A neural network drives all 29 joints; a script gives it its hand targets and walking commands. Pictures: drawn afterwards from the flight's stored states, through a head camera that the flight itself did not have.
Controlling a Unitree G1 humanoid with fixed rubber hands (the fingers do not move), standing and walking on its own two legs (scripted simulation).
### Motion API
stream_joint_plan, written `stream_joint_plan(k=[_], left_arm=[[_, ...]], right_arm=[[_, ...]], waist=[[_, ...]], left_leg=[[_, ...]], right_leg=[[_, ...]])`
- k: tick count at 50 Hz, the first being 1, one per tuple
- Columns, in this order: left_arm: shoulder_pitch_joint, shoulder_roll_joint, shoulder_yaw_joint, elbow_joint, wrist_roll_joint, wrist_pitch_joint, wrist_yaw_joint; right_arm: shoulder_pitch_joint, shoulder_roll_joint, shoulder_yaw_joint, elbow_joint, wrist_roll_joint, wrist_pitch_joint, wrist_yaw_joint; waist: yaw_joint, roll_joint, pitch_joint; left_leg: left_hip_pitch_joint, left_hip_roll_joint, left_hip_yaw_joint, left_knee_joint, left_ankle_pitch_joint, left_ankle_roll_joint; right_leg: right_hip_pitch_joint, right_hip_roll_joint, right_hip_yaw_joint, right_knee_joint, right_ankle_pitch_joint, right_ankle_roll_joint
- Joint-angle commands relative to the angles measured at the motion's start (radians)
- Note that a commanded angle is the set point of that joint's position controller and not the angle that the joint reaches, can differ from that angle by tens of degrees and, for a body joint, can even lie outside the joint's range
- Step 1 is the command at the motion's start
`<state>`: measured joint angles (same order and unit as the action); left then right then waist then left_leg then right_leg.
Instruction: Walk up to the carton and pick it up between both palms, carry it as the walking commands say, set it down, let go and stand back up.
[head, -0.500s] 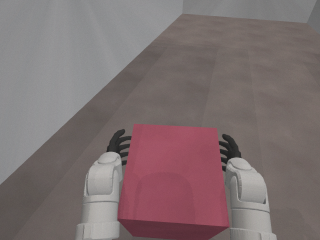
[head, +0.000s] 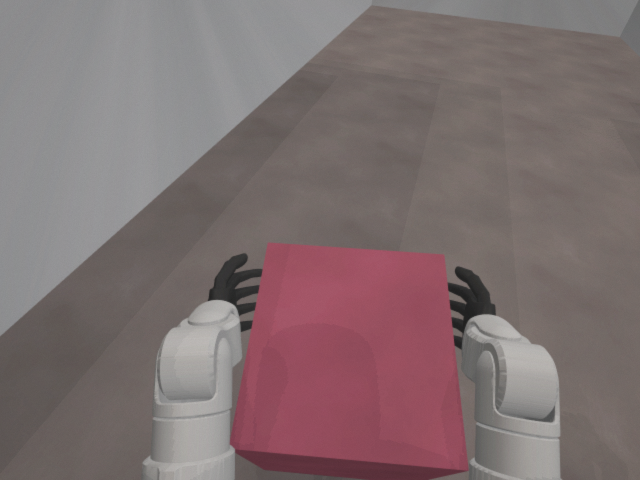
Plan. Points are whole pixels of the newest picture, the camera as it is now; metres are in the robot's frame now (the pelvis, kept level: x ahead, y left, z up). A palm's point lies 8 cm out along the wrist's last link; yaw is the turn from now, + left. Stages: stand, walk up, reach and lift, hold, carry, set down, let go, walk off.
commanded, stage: carry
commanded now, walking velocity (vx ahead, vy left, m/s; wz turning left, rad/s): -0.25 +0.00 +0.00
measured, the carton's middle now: (345, 373) +0.26 -0.01 +0.03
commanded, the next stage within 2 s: none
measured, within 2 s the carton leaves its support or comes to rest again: neither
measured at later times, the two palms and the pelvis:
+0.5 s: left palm (144, 476) +0.12 +0.17 +0.11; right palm (490, 479) +0.12 -0.12 +0.12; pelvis -0.15 +0.02 +0.00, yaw +3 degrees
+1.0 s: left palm out of the picture -0.06 +0.16 +0.11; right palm out of the picture -0.05 -0.12 +0.10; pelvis -0.32 +0.01 +0.00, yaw +4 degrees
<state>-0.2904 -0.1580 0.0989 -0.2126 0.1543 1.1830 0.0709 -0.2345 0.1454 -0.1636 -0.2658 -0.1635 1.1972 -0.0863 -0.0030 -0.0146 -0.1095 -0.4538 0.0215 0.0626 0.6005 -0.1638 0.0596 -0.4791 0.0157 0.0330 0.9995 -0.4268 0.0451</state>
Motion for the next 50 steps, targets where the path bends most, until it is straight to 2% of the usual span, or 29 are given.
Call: stream_joint_plan(k=[1, 4, 5, 6, 7, 8, 10, 12, 13, 16, 18, 19, 20, 21, 22, 23, 25, 29, 30, 35, 37, 38, 39, 40, 41, 43, 45, 47, 50], left_arm=[[-0.339, -0.940, -0.670, -0.046, -0.419, 0.072, -0.201], [-0.339, -0.940, -0.671, -0.080, -0.426, 0.057, -0.209], [-0.352, -0.940, -0.668, -0.096, -0.427, 0.054, -0.210], [-0.334, -0.938, -0.657, -0.071, -0.415, 0.050, -0.214], [-0.310, -0.948, -0.659, -0.086, -0.419, 0.045, -0.220], [-0.349, -0.952, -0.660, -0.108, -0.424, 0.046, -0.223], [-0.326, -0.927, -0.646, -0.092, -0.398, 0.050, -0.221], [-0.276, -0.918, -0.613, -0.041, -0.378, 0.056, -0.222], [-0.243, -0.914, -0.601, -0.012, -0.370, 0.060, -0.225], [-0.256, -0.923, -0.618, -0.033, -0.376, 0.059, -0.221], [-0.216, -0.916, -0.620, -0.017, -0.370, 0.060, -0.221], [-0.224, -0.917, -0.633, -0.030, -0.373, 0.059, -0.222], [-0.279, -0.921, -0.652, -0.058, -0.385, 0.057, -0.220], [-0.363, -0.920, -0.670, -0.097, -0.400, 0.057, -0.220], [-0.412, -0.921, -0.688, -0.117, -0.412, 0.054, -0.219], [-0.380, -0.943, -0.688, -0.078, -0.415, 0.057, -0.222], [-0.384, -0.952, -0.690, -0.077, -0.424, 0.055, -0.223], [-0.333, -0.928, -0.682, -0.070, -0.425, 0.065, -0.206], [-0.335, -0.921, -0.689, -0.090, -0.425, 0.062, -0.202], [-0.311, -0.942, -0.700, -0.139, -0.445, 0.046, -0.203], [-0.303, -0.938, -0.696, -0.152, -0.445, 0.043, -0.211], [-0.291, -0.937, -0.683, -0.121, -0.435, 0.049, -0.211], [-0.307, -0.922, -0.682, -0.133, -0.430, 0.046, -0.215], [-0.247, -0.931, -0.671, -0.109, -0.424, 0.045, -0.222], [-0.283, -0.944, -0.684, -0.130, -0.429, 0.041, -0.226], [-0.314, -0.922, -0.680, -0.144, -0.422, 0.044, -0.224], [-0.282, -0.914, -0.644, -0.102, -0.403, 0.052, -0.225], [-0.264, -0.912, -0.628, -0.087, -0.391, 0.058, -0.225], [-0.245, -0.908, -0.648, -0.078, -0.391, 0.063, -0.222]], right_arm=[[-0.480, 0.902, 0.717, -0.068, 0.460, 0.060, 0.274], [-0.457, 0.903, 0.721, -0.067, 0.457, 0.050, 0.272], [-0.472, 0.911, 0.726, -0.072, 0.464, 0.048, 0.268], [-0.497, 0.906, 0.740, -0.095, 0.464, 0.044, 0.265], [-0.527, 0.907, 0.769, -0.134, 0.469, 0.039, 0.264], [-0.558, 0.926, 0.780, -0.138, 0.483, 0.035, 0.262], [-0.595, 0.924, 0.799, -0.140, 0.511, 0.035, 0.264], [-0.536, 0.913, 0.791, -0.103, 0.495, 0.043, 0.259], [-0.532, 0.897, 0.788, -0.107, 0.489, 0.047, 0.258], [-0.550, 0.912, 0.792, -0.119, 0.499, 0.048, 0.259], [-0.531, 0.918, 0.799, -0.109, 0.498, 0.050, 0.260], [-0.519, 0.916, 0.797, -0.100, 0.494, 0.053, 0.265], [-0.507, 0.923, 0.792, -0.101, 0.486, 0.048, 0.270], [-0.534, 0.914, 0.785, -0.109, 0.490, 0.045, 0.275], [-0.554, 0.913, 0.777, -0.118, 0.500, 0.044, 0.279], [-0.532, 0.916, 0.764, -0.104, 0.489, 0.046, 0.278], [-0.509, 0.921, 0.756, -0.075, 0.472, 0.047, 0.280], [-0.447, 0.894, 0.728, -0.072, 0.455, 0.054, 0.273], [-0.450, 0.897, 0.725, -0.080, 0.462, 0.050, 0.275], [-0.439, 0.918, 0.742, -0.128, 0.470, 0.032, 0.266], [-0.442, 0.908, 0.752, -0.150, 0.470, 0.031, 0.263], [-0.421, 0.901, 0.738, -0.113, 0.460, 0.037, 0.261], [-0.426, 0.910, 0.751, -0.113, 0.458, 0.037, 0.260], [-0.441, 0.896, 0.772, -0.139, 0.454, 0.035, 0.258], [-0.512, 0.914, 0.786, -0.172, 0.473, 0.024, 0.261], [-0.544, 0.921, 0.802, -0.153, 0.503, 0.025, 0.261], [-0.516, 0.915, 0.798, -0.135, 0.496, 0.033, 0.258], [-0.525, 0.916, 0.797, -0.138, 0.496, 0.043, 0.257], [-0.491, 0.928, 0.790, -0.105, 0.493, 0.049, 0.258]], waist=[[-0.002, 0.232, -0.346], [0.008, 0.222, -0.377], [0.007, 0.177, -0.383], [0.015, -0.045, -0.334], [0.036, -0.308, -0.257], [0.029, -0.223, -0.216], [0.017, -0.114, -0.199], [0.009, -0.174, -0.218], [0.015, -0.221, -0.222], [0.029, -0.275, -0.228], [0.018, -0.258, -0.261], [0.022, -0.158, -0.256], [-0.003, 0.056, -0.206], [-0.015, 0.267, -0.118], [-0.012, 0.197, -0.092], [-0.002, 0.125, -0.072], [0.009, 0.151, -0.067], [0.007, 0.169, -0.236], [0.005, 0.205, -0.273], [0.005, 0.252, -0.365], [0.010, 0.206, -0.355], [0.011, 0.177, -0.345], [0.015, -0.030, -0.302], [0.034, -0.312, -0.235], [0.030, -0.221, -0.198], [0.018, -0.103, -0.161], [0.010, -0.180, -0.172], [0.018, -0.253, -0.179], [0.014, -0.250, -0.205]], left_leg=[[0.315, 0.263, -0.230, -0.167, 0.326, 0.103], [0.241, 0.219, -0.190, -0.127, 0.134, 0.042], [0.148, 0.175, -0.170, -0.100, -0.006, 0.003], [-0.035, 0.079, -0.099, 0.004, -0.221, -0.055], [-0.154, -0.073, 0.044, 0.351, -0.375, -0.084], [-0.109, -0.065, -0.049, 0.556, -0.372, -0.061], [-0.053, -0.027, -0.074, 0.665, -0.275, -0.062], [-0.021, -0.026, -0.012, 0.496, -0.282, -0.076], [-0.012, -0.044, 0.012, 0.389, -0.313, -0.075], [0.076, -0.057, 0.021, 0.125, -0.375, -0.061], [0.222, -0.049, 0.037, -0.122, -0.261, -0.046], [0.321, -0.002, -0.016, -0.209, -0.209, -0.045], [0.351, 0.180, -0.237, -0.284, -0.209, 0.012], [0.225, 0.410, -0.439, -0.369, -0.066, 0.074], [0.081, 0.444, -0.437, -0.358, -0.055, 0.123], [-0.016, 0.382, -0.369, -0.358, -0.149, 0.128], [0.026, 0.279, -0.215, -0.275, -0.014, 0.113], [0.336, 0.265, -0.199, -0.138, 0.515, 0.108], [0.366, 0.283, -0.215, -0.134, 0.546, 0.114], [0.309, 0.282, -0.208, -0.134, 0.337, 0.101], [0.224, 0.244, -0.187, -0.130, 0.131, 0.047], [0.113, 0.194, -0.170, -0.127, -0.084, 0.001], [-0.032, 0.101, -0.099, -0.014, -0.257, -0.053], [-0.147, -0.061, 0.048, 0.327, -0.376, -0.085], [-0.063, -0.054, -0.036, 0.524, -0.370, -0.057], [0.004, -0.018, -0.069, 0.591, -0.264, -0.054], [0.045, -0.026, -0.014, 0.421, -0.269, -0.067], [0.078, -0.048, 0.006, 0.236, -0.344, -0.057], [0.221, -0.059, 0.037, -0.102, -0.300, -0.032]], right_leg=[[0.006, 0.034, -0.128, -0.252, -0.060, -0.007], [0.140, 0.018, -0.123, -0.529, 0.146, -0.026], [0.226, -0.040, -0.033, -0.580, 0.166, -0.037], [0.244, -0.215, 0.223, -0.677, 0.067, -0.098], [0.152, -0.424, 0.452, -0.749, 0.125, -0.217], [0.034, -0.441, 0.423, -0.762, 0.177, -0.265], [-0.016, -0.336, 0.231, -0.709, 0.288, -0.209], [0.052, -0.254, 0.139, -0.655, 0.438, -0.167], [0.095, -0.243, 0.163, -0.661, 0.445, -0.166], [0.138, -0.279, 0.215, -0.693, 0.323, -0.187], [0.121, -0.256, 0.165, -0.642, 0.294, -0.146], [0.033, -0.216, 0.126, -0.581, 0.194, -0.099], [-0.153, -0.113, 0.009, -0.434, 0.108, -0.019], [-0.264, -0.007, -0.120, -0.167, -0.087, 0.020], [-0.191, -0.007, -0.033, 0.098, -0.125, 0.012], [-0.126, -0.008, -0.011, 0.228, -0.066, 0.001], [-0.153, -0.030, -0.034, 0.301, 0.020, -0.001], [-0.164, -0.003, -0.091, 0.047, -0.055, 0.010], [-0.139, 0.000, -0.091, -0.016, -0.071, 0.006], [0.037, 0.012, -0.118, -0.310, 0.017, -0.021], [0.160, 0.005, -0.120, -0.508, 0.146, -0.028], [0.226, -0.044, -0.040, -0.555, 0.151, -0.041], [0.237, -0.216, 0.216, -0.662, 0.071, -0.093], [0.118, -0.423, 0.457, -0.767, 0.040, -0.210], [-0.021, -0.450, 0.418, -0.792, 0.075, -0.252], [-0.097, -0.343, 0.227, -0.753, 0.153, -0.190], [-0.038, -0.250, 0.146, -0.729, 0.209, -0.143], [0.041, -0.249, 0.191, -0.760, 0.154, -0.150], [0.072, -0.254, 0.186, -0.741, 0.103, -0.123]])
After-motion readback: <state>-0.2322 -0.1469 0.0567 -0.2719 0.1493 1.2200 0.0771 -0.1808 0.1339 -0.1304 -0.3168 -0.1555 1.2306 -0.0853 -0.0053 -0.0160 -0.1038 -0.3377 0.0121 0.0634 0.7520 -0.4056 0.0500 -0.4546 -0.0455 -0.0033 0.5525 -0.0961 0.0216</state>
